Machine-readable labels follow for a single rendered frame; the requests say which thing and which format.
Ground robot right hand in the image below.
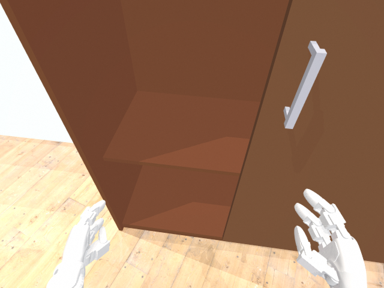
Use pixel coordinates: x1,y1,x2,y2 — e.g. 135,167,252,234
294,189,367,288

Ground handle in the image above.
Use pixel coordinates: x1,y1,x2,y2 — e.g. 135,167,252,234
283,41,327,129

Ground left robot forearm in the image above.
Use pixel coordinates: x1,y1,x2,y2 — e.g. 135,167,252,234
46,260,86,288

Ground robot left hand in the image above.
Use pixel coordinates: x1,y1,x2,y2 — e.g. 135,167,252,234
62,200,110,266

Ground wardrobe door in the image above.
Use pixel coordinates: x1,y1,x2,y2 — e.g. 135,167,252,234
222,0,384,263

